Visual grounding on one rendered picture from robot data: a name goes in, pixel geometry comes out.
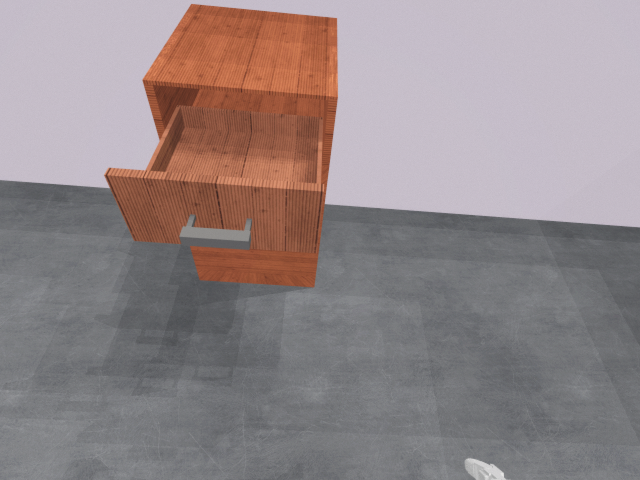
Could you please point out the handle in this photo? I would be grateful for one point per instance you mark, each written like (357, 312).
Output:
(216, 238)

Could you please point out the drawer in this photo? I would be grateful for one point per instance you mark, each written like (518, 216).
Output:
(225, 166)

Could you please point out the cabinet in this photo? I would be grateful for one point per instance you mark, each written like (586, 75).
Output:
(250, 60)

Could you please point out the robot right hand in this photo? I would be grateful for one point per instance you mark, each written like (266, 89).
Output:
(482, 471)

